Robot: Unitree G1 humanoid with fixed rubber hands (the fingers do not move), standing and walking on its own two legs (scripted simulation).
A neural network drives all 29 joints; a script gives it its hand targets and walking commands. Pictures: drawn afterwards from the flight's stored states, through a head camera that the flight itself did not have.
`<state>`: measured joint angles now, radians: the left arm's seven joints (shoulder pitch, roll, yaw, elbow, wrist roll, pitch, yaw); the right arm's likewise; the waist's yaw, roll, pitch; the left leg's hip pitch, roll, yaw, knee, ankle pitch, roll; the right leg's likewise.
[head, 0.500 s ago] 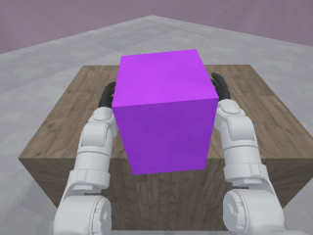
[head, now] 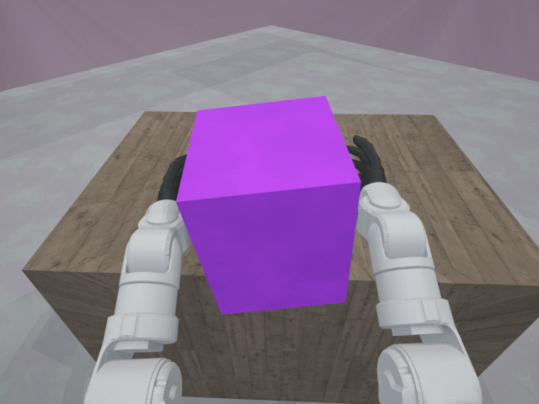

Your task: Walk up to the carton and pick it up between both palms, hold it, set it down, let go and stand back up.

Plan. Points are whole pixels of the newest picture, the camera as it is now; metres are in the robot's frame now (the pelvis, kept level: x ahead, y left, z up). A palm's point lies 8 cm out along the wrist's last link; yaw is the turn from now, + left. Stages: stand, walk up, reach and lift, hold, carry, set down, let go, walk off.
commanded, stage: reach and lift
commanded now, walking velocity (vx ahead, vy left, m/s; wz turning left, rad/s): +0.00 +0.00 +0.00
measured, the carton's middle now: (272, 207) +0.39 +0.01 +0.14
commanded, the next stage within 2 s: hold in 0.22 s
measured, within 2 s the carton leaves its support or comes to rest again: neither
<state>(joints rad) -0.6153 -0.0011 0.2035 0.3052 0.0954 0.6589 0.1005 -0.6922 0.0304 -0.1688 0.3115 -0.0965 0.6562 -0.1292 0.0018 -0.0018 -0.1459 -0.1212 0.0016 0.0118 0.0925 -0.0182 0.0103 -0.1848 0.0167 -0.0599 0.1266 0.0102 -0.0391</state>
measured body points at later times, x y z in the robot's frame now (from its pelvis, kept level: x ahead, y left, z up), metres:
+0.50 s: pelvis -0.02 +0.03 -0.01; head -0.05 +0.02 +0.44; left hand +0.38 +0.18 +0.19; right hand +0.39 -0.12 +0.21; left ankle +0.02 +0.13 -0.75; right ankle +0.05 -0.09 -0.75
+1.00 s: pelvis +0.01 +0.02 +0.00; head -0.02 +0.02 +0.45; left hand +0.37 +0.18 +0.16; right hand +0.38 -0.11 +0.18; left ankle +0.02 +0.13 -0.75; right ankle +0.05 -0.09 -0.75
